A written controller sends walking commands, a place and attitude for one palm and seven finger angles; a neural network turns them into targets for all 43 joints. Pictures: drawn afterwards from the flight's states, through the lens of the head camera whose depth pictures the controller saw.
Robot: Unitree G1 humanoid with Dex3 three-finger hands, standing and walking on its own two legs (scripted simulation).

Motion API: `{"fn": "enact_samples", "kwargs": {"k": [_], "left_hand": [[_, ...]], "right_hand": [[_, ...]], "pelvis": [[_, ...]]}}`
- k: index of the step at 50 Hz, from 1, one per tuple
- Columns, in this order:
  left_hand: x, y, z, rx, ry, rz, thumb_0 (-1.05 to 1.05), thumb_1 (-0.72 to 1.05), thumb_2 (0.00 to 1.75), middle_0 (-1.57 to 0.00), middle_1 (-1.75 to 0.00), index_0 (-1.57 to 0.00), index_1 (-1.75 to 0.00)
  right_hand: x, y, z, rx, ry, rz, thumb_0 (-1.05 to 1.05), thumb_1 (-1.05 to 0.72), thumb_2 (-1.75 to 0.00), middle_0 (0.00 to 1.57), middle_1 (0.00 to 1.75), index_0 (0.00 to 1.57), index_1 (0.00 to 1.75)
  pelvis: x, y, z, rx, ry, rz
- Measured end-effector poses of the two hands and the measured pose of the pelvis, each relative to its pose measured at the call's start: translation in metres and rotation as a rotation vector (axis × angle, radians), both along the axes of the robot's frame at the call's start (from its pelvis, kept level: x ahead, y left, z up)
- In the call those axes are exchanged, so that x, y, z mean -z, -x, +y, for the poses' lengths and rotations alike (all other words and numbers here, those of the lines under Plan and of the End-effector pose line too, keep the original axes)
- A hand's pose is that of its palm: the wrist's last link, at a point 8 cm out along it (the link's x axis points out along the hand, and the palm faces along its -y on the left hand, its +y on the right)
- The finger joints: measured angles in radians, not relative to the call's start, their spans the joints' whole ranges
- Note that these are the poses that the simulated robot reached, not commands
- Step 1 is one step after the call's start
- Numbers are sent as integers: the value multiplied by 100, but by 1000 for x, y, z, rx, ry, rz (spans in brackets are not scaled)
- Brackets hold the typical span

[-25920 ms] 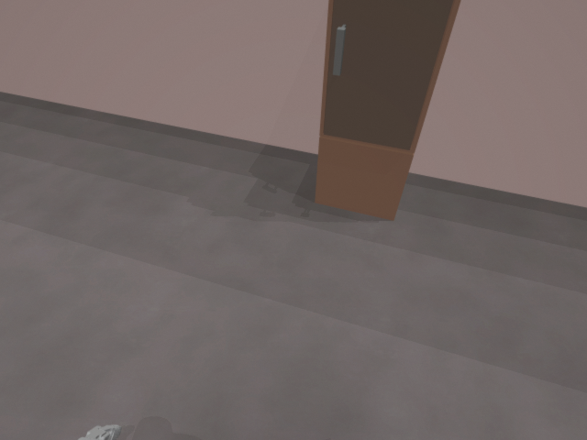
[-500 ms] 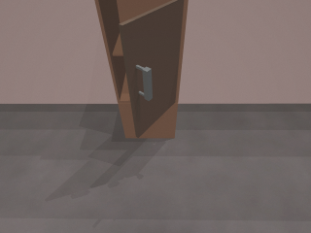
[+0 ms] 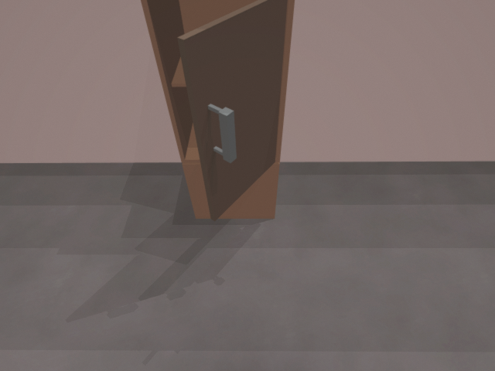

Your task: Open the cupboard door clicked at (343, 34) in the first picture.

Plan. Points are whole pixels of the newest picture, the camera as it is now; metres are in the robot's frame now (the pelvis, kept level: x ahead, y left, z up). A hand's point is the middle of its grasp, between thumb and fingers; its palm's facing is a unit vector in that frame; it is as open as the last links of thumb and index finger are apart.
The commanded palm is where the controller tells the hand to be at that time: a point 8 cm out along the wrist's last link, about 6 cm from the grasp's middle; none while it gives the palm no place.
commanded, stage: look to check the result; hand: left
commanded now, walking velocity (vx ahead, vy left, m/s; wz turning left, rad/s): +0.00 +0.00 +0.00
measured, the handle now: (221, 133) +0.64 +0.10 +0.01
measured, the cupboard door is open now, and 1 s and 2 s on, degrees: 53 53 53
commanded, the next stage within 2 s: walk to a spot facing it in 0.30 s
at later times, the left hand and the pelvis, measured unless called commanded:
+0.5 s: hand out of the picture +0.01 +0.16 -0.17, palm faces +0.03 -0.98 -0.20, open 7.3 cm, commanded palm none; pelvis +0.02 -0.01 +0.00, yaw -1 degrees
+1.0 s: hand out of the picture +0.14 +0.15 -0.17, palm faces -0.16 -0.94 -0.31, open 7.4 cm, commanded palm none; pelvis +0.01 -0.05 -0.03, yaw -13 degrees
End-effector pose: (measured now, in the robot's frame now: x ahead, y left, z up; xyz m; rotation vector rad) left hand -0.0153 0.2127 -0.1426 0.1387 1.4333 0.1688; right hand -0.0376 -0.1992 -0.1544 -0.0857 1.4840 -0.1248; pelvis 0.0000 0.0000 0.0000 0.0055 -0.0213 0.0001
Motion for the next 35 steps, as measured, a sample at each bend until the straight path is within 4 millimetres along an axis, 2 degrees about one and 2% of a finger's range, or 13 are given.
{"fn": "enact_samples", "kwargs": {"k": [22,30,35], "left_hand": [[0,-19,-4,5,-5,-10,0,91,90,-20,-30,-20,-30],[3,-26,-1,30,-4,12,0,91,90,-20,-30,-20,-30],[7,-40,6,73,-8,15,0,91,90,-20,-30,-20,-30]], "right_hand": [[-2,-17,-13,0,24,-3,0,-91,-89,20,30,20,30],[2,-16,-13,49,33,-7,0,-91,-89,20,30,20,30],[4,-12,-18,109,56,-27,0,-91,-89,20,30,20,30]], "pelvis": [[0,-15,-6,3,4,0],[3,-13,-6,51,5,8],[8,-9,-5,97,0,19]]}}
